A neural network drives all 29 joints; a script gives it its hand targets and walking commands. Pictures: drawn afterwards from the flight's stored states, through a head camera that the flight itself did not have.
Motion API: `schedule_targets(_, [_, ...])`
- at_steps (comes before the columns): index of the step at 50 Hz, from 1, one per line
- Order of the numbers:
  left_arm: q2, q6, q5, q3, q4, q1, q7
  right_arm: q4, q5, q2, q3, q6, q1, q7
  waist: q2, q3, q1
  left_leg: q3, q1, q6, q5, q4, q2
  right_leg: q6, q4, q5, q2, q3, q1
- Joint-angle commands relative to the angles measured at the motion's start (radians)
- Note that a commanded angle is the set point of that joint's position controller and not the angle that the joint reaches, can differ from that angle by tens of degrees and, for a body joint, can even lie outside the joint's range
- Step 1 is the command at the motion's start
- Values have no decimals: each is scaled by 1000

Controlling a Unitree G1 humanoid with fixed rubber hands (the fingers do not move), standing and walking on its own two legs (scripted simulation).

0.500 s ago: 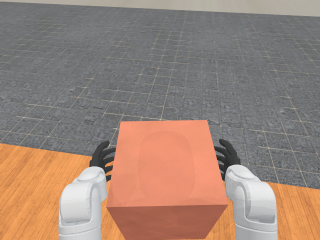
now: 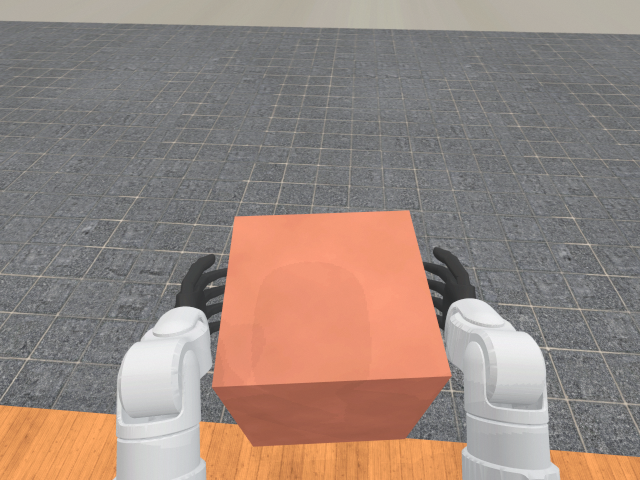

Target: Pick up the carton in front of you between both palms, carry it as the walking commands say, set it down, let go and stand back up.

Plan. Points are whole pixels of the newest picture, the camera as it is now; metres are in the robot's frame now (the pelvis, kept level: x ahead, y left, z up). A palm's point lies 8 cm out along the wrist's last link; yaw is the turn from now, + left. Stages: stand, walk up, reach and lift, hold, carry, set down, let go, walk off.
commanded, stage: carry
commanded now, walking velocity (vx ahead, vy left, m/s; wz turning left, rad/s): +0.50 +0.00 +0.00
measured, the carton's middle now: (326, 336) +0.30 -0.01 +0.04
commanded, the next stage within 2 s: none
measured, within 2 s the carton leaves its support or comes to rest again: neither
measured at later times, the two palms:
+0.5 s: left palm (239, 141) +0.68 +0.13 +0.11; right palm (399, 136) +0.67 -0.17 +0.11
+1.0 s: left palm (260, 108) +1.01 +0.12 +0.01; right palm (370, 101) +1.05 -0.18 +0.01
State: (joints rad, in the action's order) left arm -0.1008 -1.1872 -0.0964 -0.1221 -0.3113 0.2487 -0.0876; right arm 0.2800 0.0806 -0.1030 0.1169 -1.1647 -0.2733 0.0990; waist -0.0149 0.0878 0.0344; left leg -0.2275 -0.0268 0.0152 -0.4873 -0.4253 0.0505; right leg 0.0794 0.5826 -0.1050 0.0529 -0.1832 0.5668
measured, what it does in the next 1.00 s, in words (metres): goes down: right foot, then left foot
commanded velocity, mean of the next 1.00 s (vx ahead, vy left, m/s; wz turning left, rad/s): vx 0.50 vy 0.00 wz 0.23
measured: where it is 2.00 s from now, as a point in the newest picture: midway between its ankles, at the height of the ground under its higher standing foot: (300, 261)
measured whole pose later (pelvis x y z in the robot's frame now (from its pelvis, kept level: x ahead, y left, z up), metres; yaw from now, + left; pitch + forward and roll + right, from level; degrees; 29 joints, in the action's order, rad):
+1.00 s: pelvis +0.67 -0.05 -0.12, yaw +6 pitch +4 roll +1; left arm -0.05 -1.19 -0.12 -0.24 0.10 0.65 -0.11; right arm -0.23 -0.01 0.05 0.18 -1.14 -0.72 0.13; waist -0.03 0.06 0.04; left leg 0.05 0.41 -0.05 -0.56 -1.49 -0.03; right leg 0.10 0.64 -0.23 -0.01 -0.11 0.48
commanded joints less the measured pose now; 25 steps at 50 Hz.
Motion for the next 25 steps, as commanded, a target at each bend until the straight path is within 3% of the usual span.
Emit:
schedule_targets(1, [-659, 1, 374, 638, 72, 676, 184, -44, -409, -677, -683, -28, -689, -211, -18, 270, -95, -11, 170, -77, 723, -368, 103, 10, -26, -90, -80, -47, -488])
schedule_targets(2, [-633, -7, 377, 607, 120, 709, 181, -82, -410, -675, -660, -37, -749, -202, 164, 332, -108, 11, 359, -43, 450, -657, 30, 58, -139, -261, 157, 346, -629])
schedule_targets(3, [-630, -7, 386, 588, 143, 754, 180, -98, -418, -700, -640, -46, -774, -194, 393, 384, -114, 126, 652, -21, -10, -909, -122, 192, -303, -281, 331, 798, -806])
schedule_targets(4, [-677, -12, 421, 588, 166, 816, 182, -138, -412, -716, -617, -47, -837, -186, 294, 375, -96, 240, 722, -59, -7, -1030, -61, 196, -291, -193, 347, 742, -807])
schedule_targets(6, [-779, -4, 474, 601, 175, 968, 189, -197, -420, -799, -591, -39, -928, -181, 98, 366, -86, 254, 746, -84, 68, -1028, -2, 151, -201, 54, 283, 544, -703])
schedule_targets(7, [-828, 2, 497, 608, 183, 1043, 194, -225, -425, -836, -583, -33, -970, -179, 64, 361, -80, 263, 738, -88, 112, -967, 20, 130, -185, 116, 260, 461, -651])
schedule_targets(9, [-906, 13, 527, 602, 210, 1130, 203, -272, -427, -900, -565, -19, -1017, -175, 99, 374, -73, 245, 706, -84, 149, -885, 24, 110, -184, 147, 233, 372, -611])
schedule_targets(14, [-986, 21, 528, 552, 296, 1191, 217, -341, -397, -972, -522, 0, -1065, -160, 118, 372, -89, 189, 818, -66, 201, -686, 15, 140, -148, 313, 199, 277, -679])
schedule_targets(16, [-996, 20, 519, 542, 309, 1192, 216, -338, -394, -986, -518, -1, -1087, -159, 113, 348, -97, 179, 806, -65, 269, -518, 13, 135, -154, 350, 170, 240, -671])
schedule_targets(18, [-1005, 16, 509, 546, 300, 1189, 213, -324, -395, -999, -522, -7, -1099, -159, 117, 317, -97, 106, 682, -60, 404, -267, -42, 104, -160, 438, 101, 147, -624])
schedule_targets(20, [-1005, 11, 487, 539, 293, 1141, 207, -306, -397, -1007, -527, -17, -1072, -164, 174, 320, -88, 49, 555, -78, 408, -206, -86, 83, -128, 539, 104, 95, -611])
schedule_targets(21, [-1007, 8, 474, 543, 292, 1123, 204, -300, -396, -1013, -536, -20, -1061, -170, 184, 362, -60, 57, 463, -108, 535, -281, -77, 66, -24, 661, 122, 55, -595])
schedule_targets(22, [-1002, 5, 463, 545, 290, 1095, 200, -299, -398, -1005, -534, -23, -1038, -178, 168, 397, -27, 55, 400, -125, 511, -236, -96, 49, 71, 709, 113, 36, -589])
schedule_targets(23, [-999, 4, 455, 553, 283, 1088, 197, -300, -401, -1005, -537, -25, -1024, -187, 131, 423, 27, 42, 246, -129, 540, -139, -112, 18, 216, 689, 92, 17, -523])
schedule_targets(24, [-989, 4, 445, 562, 273, 1091, 193, -303, -406, -1003, -543, -25, -997, -198, 36, 433, 89, 142, 50, -129, 639, -97, -41, -5, 422, 484, 48, 38, -353])
schedule_targets(25, [-1007, -3, 437, 571, 265, 1086, 193, -302, -409, -976, -546, -20, -1012, -203, -248, 512, 35, 505, -229, -251, 868, -151, 176, -35, 640, -141, -69, 89, -44])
